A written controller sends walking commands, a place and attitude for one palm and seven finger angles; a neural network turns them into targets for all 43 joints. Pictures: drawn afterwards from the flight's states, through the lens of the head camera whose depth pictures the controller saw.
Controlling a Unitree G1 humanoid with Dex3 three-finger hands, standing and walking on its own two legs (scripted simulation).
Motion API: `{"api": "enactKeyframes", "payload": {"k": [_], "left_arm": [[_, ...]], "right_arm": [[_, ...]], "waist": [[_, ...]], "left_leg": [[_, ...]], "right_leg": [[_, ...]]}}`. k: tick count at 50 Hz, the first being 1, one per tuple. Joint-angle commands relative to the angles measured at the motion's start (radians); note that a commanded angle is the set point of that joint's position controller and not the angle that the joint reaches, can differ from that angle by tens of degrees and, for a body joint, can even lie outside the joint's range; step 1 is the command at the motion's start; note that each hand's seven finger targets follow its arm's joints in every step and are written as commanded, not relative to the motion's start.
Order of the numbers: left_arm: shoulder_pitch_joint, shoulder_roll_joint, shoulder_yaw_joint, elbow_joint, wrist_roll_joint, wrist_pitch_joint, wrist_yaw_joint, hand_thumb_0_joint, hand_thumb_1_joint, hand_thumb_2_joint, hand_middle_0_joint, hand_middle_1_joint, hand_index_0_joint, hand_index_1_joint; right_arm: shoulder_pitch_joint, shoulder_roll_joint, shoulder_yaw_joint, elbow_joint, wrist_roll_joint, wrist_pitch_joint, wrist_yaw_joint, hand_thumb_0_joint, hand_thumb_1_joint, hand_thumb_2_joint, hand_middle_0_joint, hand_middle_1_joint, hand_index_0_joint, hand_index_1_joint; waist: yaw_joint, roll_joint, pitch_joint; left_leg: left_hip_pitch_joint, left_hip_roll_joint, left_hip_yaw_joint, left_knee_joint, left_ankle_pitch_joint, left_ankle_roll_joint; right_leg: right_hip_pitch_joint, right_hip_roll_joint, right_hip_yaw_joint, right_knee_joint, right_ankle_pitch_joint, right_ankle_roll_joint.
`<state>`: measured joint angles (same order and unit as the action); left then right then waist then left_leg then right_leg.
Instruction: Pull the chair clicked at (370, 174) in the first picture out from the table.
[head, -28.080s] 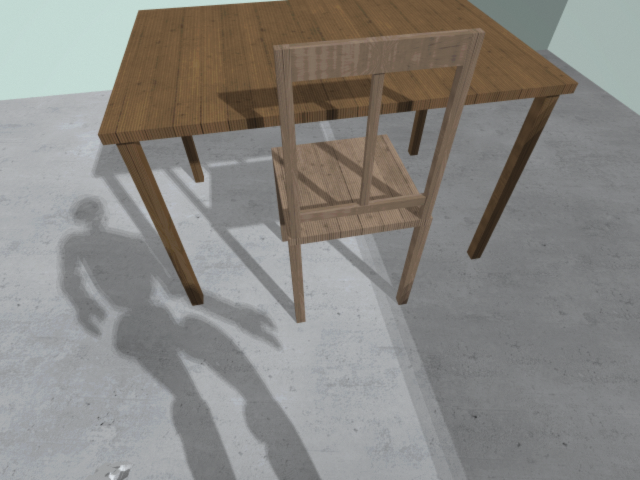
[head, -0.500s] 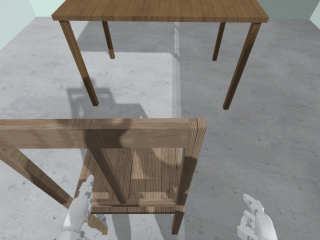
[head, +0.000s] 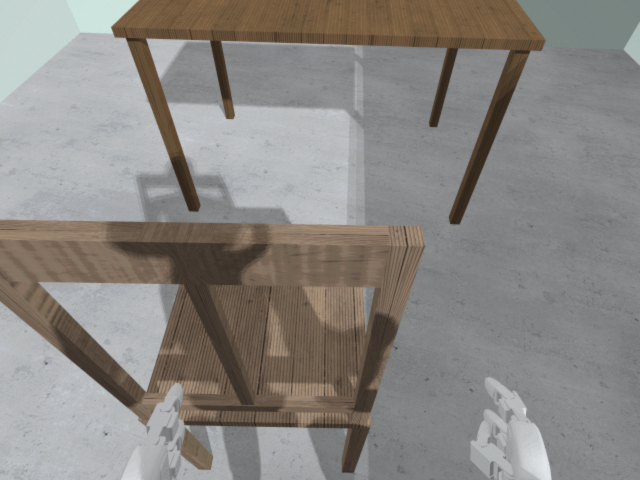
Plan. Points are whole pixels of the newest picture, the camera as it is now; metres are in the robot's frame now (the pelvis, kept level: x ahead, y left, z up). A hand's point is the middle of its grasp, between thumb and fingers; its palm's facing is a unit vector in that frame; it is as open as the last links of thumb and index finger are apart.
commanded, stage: draw the hand back to the body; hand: left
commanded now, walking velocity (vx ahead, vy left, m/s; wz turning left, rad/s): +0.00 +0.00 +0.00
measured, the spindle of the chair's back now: (229, 354) +0.28 +0.14 +0.00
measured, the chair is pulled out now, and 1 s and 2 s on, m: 0.80 0.79 0.78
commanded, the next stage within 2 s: step back with the hand held close in 1.50 s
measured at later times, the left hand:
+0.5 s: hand (125, 432) +0.16 +0.19 +0.11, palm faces +0.15 -0.95 -0.28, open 17.1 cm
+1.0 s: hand (39, 384) +0.18 +0.24 +0.16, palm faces +0.38 -0.80 -0.47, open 10.7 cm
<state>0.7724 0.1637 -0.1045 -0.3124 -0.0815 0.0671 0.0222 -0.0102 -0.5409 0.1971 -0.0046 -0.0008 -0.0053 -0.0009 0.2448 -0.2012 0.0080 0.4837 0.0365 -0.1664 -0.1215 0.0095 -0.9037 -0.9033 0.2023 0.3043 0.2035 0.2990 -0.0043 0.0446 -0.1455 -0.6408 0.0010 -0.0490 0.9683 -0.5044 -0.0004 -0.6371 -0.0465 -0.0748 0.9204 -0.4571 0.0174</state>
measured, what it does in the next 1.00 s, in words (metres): stands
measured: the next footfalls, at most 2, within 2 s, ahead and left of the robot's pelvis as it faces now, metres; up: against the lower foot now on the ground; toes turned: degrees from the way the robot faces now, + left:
none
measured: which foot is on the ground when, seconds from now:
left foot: down 0.00-1.00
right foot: down 0.00-1.00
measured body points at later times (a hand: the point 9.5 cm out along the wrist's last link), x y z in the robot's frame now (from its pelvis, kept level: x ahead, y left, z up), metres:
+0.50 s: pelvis +0.00 -0.01 +0.01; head +0.00 -0.03 +0.46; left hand +0.14 +0.24 +0.12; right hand +0.18 -0.24 -0.07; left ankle -0.01 +0.12 -0.69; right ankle +0.00 -0.13 -0.69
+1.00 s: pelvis +0.01 -0.01 +0.05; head +0.00 -0.04 +0.50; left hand +0.15 +0.28 +0.19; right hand +0.21 -0.22 -0.03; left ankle -0.01 +0.12 -0.69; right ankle +0.00 -0.13 -0.69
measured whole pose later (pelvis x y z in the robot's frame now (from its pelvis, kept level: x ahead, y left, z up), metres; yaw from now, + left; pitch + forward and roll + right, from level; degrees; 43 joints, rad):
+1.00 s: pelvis +0.01 -0.01 +0.05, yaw +0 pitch -3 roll -1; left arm 0.60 0.35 0.22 -0.43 -0.04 0.04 0.15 0.00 0.37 0.64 -0.14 -0.19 -0.22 -0.24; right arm 0.19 -0.22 0.04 0.65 0.02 -0.18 -0.13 0.01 -0.90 -0.90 0.20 0.30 0.20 0.30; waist 0.08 0.09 0.02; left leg -0.13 0.01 -0.04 0.53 -0.33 -0.01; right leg -0.14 -0.03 -0.08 0.50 -0.30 0.01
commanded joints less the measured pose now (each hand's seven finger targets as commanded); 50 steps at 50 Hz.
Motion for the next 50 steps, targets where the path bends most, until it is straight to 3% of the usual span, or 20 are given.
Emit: {"api": "enactKeyframes", "payload": {"k": [1,5,9,12,16,17,21,22,23,24,25,27,28,31,35,36,39,40,43,50], "left_arm": [[0.002,0.094,0.122,-0.351,-0.06,-0.251,-0.002,0.0,-0.55,0.2,0.0,0.0,0.0,0.0],[0.012,0.064,0.116,-0.303,-0.073,-0.374,-0.047,0.0,-0.55,0.2,0.0,0.0,0.0,0.0],[0.017,0.083,0.143,-0.223,-0.101,-0.478,-0.142,0.0,-0.55,0.2,0.0,0.0,0.0,0.0],[0.049,0.145,0.235,-0.224,-0.126,-0.426,-0.18,0.0,-0.55,0.2,0.0,0.0,0.0,0.0],[-0.015,0.211,0.355,-0.312,-0.18,-0.352,-0.156,0.0,-0.55,0.2,0.0,0.0,0.0,0.0],[-0.04,0.185,0.339,-0.342,-0.194,-0.351,-0.152,0.0,-0.514,0.218,-0.005,-0.008,-0.005,-0.008],[-0.08,0.187,0.349,-0.326,-0.22,-0.361,-0.159,0.0,-0.369,0.287,-0.025,-0.037,-0.025,-0.037],[0.001,0.37,0.401,-0.301,-0.024,-0.249,-0.014,0.0,-0.332,0.305,-0.03,-0.045,-0.03,-0.045],[-0.002,0.248,0.317,-0.368,-0.013,-0.201,0.035,0.0,-0.296,0.322,-0.035,-0.053,-0.035,-0.053],[-0.021,0.232,0.307,-0.347,-0.003,-0.179,0.06,0.0,-0.26,0.34,-0.04,-0.06,-0.04,-0.06],[-0.025,0.209,0.29,-0.333,0.01,-0.164,0.08,0.0,-0.224,0.357,-0.045,-0.068,-0.045,-0.068],[-0.039,0.219,0.293,-0.302,0.024,-0.138,0.106,0.0,-0.151,0.393,-0.055,-0.082,-0.055,-0.082],[-0.075,0.253,0.321,-0.308,0.026,-0.138,0.119,0.0,-0.115,0.41,-0.06,-0.09,-0.06,-0.09],[-0.156,0.313,0.374,-0.328,0.038,-0.14,0.143,0.0,-0.006,0.462,-0.075,-0.113,-0.075,-0.113],[-0.195,0.32,0.398,-0.359,0.043,-0.151,0.156,0.0,0.139,0.533,-0.095,-0.142,-0.095,-0.142],[-0.208,0.328,0.408,-0.366,0.042,-0.147,0.158,0.0,0.175,0.55,-0.1,-0.15,-0.1,-0.15],[-0.201,0.307,0.412,-0.345,0.042,-0.152,0.16,0.0,0.284,0.603,-0.115,-0.173,-0.115,-0.173],[-0.217,0.329,0.428,-0.371,0.041,-0.153,0.16,0.0,0.32,0.62,-0.12,-0.18,-0.12,-0.18],[-0.278,0.368,0.471,-0.42,0.043,-0.157,0.168,0.0,0.429,0.673,-0.135,-0.202,-0.135,-0.202],[-0.392,0.395,0.522,-0.439,0.043,-0.151,0.178,0.0,0.682,0.795,-0.17,-0.255,-0.17,-0.255]], "right_arm": [[-0.064,-0.101,-0.058,-0.134,0.006,-0.092,-0.002,0.0,-0.9,-0.9,0.2,0.3,0.2,0.3],[-0.078,-0.094,-0.065,-0.106,0.013,-0.1,0.015,0.0,-0.9,-0.9,0.2,0.3,0.2,0.3],[-0.115,-0.102,-0.076,-0.092,0.019,-0.099,0.041,0.0,-0.9,-0.9,0.2,0.3,0.2,0.3],[-0.145,-0.103,-0.076,-0.126,0.035,-0.082,0.032,0.0,-0.9,-0.9,0.2,0.3,0.2,0.3],[-0.164,-0.09,-0.065,-0.134,0.048,-0.073,0.0,0.0,-0.9,-0.9,0.2,0.3,0.2,0.3],[-0.153,-0.085,-0.056,-0.132,0.049,-0.079,-0.005,0.0,-0.9,-0.9,0.2,0.3,0.2,0.3],[-0.142,-0.095,-0.052,-0.091,0.053,-0.118,-0.013,0.0,-0.9,-0.9,0.2,0.3,0.2,0.3],[-0.126,-0.085,-0.052,-0.088,0.02,-0.074,-0.029,0.0,-0.9,-0.9,0.2,0.3,0.2,0.3],[-0.117,-0.074,-0.039,-0.114,0.015,-0.06,-0.031,0.0,-0.9,-0.9,0.2,0.3,0.2,0.3],[-0.115,-0.078,-0.04,-0.106,0.017,-0.054,-0.03,0.0,-0.9,-0.9,0.2,0.3,0.2,0.3],[-0.128,-0.08,-0.038,-0.096,0.012,-0.046,-0.031,0.0,-0.9,-0.9,0.2,0.3,0.2,0.3],[-0.145,-0.083,-0.032,-0.079,0.01,-0.026,-0.034,0.0,-0.9,-0.9,0.2,0.3,0.2,0.3],[-0.15,-0.088,-0.032,-0.079,0.008,-0.02,-0.037,0.0,-0.9,-0.9,0.2,0.3,0.2,0.3],[-0.17,-0.099,-0.025,-0.07,0.005,-0.023,-0.043,0.0,-0.9,-0.9,0.2,0.3,0.2,0.3],[-0.172,-0.097,-0.016,-0.058,-0.001,-0.039,-0.037,0.0,-0.9,-0.9,0.2,0.3,0.2,0.3],[-0.177,-0.099,-0.013,-0.05,-0.001,-0.041,-0.034,0.0,-0.9,-0.9,0.2,0.3,0.2,0.3],[-0.182,-0.096,-0.012,-0.034,-0.006,-0.048,-0.023,0.0,-0.9,-0.9,0.2,0.3,0.2,0.3],[-0.186,-0.101,-0.014,-0.034,-0.009,-0.05,-0.021,0.0,-0.9,-0.9,0.2,0.3,0.2,0.3],[-0.186,-0.107,-0.011,-0.019,-0.012,-0.065,-0.016,0.0,-0.9,-0.9,0.2,0.3,0.2,0.3],[-0.186,-0.117,-0.008,0.01,-0.017,-0.081,-0.006,0.0,-0.9,-0.9,0.2,0.3,0.2,0.3]], "waist": [[0.012,0.03,-0.11],[0.003,0.015,-0.077],[0.001,-0.055,-0.067],[0.027,-0.049,-0.11],[0.041,-0.02,-0.115],[0.029,-0.009,-0.102],[0.012,-0.044,-0.06],[0.087,0.008,-0.079],[0.047,0.018,-0.012],[0.04,-0.013,0.011],[0.04,0.007,0.043],[0.04,-0.008,0.085],[0.04,-0.034,0.098],[0.046,-0.022,0.12],[0.055,0.031,0.09],[0.055,0.074,0.093],[0.058,0.031,0.095],[0.061,0.026,0.081],[0.061,0.069,0.065],[0.062,0.063,0.064]], "left_leg": [[0.064,-0.001,0.0,-0.116,0.324,0.006],[0.035,0.004,-0.002,-0.091,0.306,0.002],[-0.028,0.008,-0.002,-0.067,0.252,0.007],[0.0,0.005,0.007,-0.102,0.209,0.013],[0.045,0.006,0.002,-0.135,0.197,0.017],[0.063,0.005,0.003,-0.147,0.209,0.018],[0.1,0.014,-0.007,-0.164,0.243,0.019],[0.149,0.039,0.003,-0.213,0.261,0.01],[0.168,0.033,0.01,-0.233,0.258,0.01],[0.177,0.038,0.004,-0.245,0.26,0.006],[0.194,0.04,0.006,-0.262,0.262,0.008],[0.231,0.041,0.009,-0.292,0.261,0.012],[0.247,0.042,0.003,-0.312,0.241,0.012],[0.298,0.039,0.0,-0.368,0.222,0.014],[0.39,0.039,0.0,-0.436,0.267,0.015],[0.395,0.035,-0.003,-0.448,0.278,0.012],[0.426,0.042,-0.004,-0.486,0.33,0.012],[0.444,0.043,0.0,-0.49,0.35,0.013],[0.478,0.041,-0.001,-0.513,0.402,0.01],[0.534,0.047,-0.004,-0.546,0.47,0.006]], "right_leg": [[0.06,0.021,-0.027,-0.09,0.222,-0.04],[0.013,0.023,-0.029,-0.069,0.206,-0.036],[0.01,0.02,-0.015,-0.059,0.178,-0.032],[0.086,0.013,0.003,-0.094,0.138,-0.031],[0.145,0.012,0.016,-0.143,0.119,-0.031],[0.148,0.011,0.011,-0.156,0.133,-0.029],[0.164,0.015,0.014,-0.203,0.176,-0.026],[0.256,-0.013,0.079,-0.249,0.192,-0.054],[0.25,-0.023,0.056,-0.277,0.209,-0.048],[0.252,-0.025,0.04,-0.286,0.21,-0.047],[0.263,-0.024,0.035,-0.299,0.215,-0.048],[0.279,-0.022,0.032,-0.345,0.209,-0.045],[0.283,-0.021,0.031,-0.369,0.185,-0.044],[0.313,-0.02,0.037,-0.431,0.144,-0.047],[0.374,-0.021,0.029,-0.454,0.198,-0.047],[0.395,-0.02,0.031,-0.462,0.213,-0.051],[0.438,-0.018,0.016,-0.465,0.272,-0.047],[0.452,-0.017,0.02,-0.472,0.299,-0.046],[0.487,-0.017,0.023,-0.477,0.343,-0.05],[0.525,-0.017,0.02,-0.49,0.394,-0.047]]}}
